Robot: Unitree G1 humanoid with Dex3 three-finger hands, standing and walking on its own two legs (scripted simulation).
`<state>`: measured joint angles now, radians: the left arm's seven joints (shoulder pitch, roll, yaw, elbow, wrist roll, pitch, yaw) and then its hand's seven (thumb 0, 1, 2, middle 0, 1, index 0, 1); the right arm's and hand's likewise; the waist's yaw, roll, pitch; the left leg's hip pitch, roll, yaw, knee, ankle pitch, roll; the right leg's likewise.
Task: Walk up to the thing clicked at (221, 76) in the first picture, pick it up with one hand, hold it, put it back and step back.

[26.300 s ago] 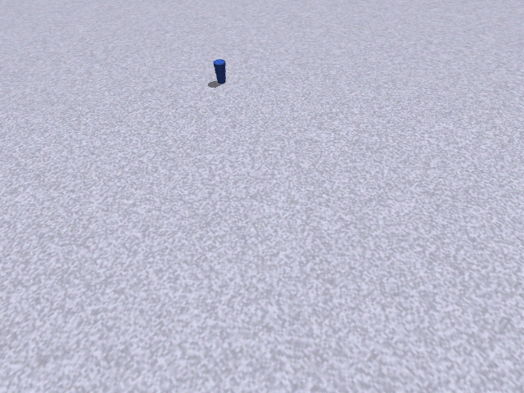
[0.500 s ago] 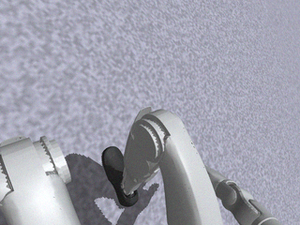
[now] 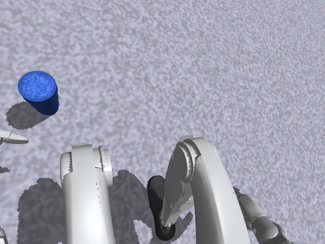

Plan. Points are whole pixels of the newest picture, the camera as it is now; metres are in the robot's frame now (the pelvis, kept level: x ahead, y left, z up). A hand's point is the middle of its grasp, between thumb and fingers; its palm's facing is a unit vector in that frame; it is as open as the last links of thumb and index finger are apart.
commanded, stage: home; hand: left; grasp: from the side
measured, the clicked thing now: (43, 97) +0.48 +0.28 -0.25
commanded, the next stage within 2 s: none
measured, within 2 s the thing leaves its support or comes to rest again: neither
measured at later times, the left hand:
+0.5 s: hand out of the picture +0.27 +0.30 +0.07, palm faces +0.24 -0.87 -0.43, open 17.3 cm
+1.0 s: hand out of the picture +0.24 +0.23 +0.29, palm faces +0.29 -0.90 -0.33, open 17.4 cm
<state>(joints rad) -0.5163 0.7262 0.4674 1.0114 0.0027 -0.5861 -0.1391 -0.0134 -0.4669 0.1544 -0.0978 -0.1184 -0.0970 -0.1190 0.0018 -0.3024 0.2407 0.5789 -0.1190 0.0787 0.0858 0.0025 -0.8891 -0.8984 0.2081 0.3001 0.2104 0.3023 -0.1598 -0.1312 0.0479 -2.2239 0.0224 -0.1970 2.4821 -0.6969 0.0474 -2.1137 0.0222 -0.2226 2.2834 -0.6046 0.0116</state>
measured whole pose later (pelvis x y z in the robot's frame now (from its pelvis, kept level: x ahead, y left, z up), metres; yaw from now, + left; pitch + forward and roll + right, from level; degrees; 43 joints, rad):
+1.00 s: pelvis +0.09 +0.00 +0.37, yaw +12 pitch +14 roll -3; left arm 0.33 0.25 0.01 0.15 -0.02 0.26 0.19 -0.01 -0.53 0.07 -0.06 -0.05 -0.06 -0.05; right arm 0.28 -0.21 0.02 0.49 0.05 -0.03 -0.17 0.01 -0.90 -0.90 0.21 0.30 0.21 0.30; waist -0.05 0.03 -0.17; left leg -0.83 0.02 -0.03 1.11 -0.53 0.01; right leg -0.81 0.02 -0.05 1.05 -0.49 -0.01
